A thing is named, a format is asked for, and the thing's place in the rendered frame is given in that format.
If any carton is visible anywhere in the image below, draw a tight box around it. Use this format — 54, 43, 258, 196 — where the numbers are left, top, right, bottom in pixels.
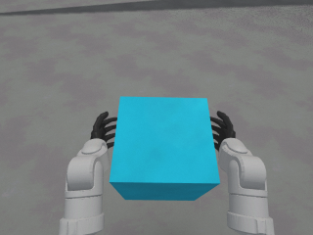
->
109, 96, 220, 201

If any left robot forearm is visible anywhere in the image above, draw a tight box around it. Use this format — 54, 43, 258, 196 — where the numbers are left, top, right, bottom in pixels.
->
58, 138, 111, 235

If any left robot hand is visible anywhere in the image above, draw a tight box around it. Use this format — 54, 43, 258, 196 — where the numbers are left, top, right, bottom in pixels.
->
90, 112, 117, 148

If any right robot hand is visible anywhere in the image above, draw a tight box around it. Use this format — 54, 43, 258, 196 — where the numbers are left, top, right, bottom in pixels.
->
210, 111, 236, 152

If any right robot forearm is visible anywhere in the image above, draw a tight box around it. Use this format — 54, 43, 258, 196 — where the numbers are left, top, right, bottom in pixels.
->
218, 138, 275, 235

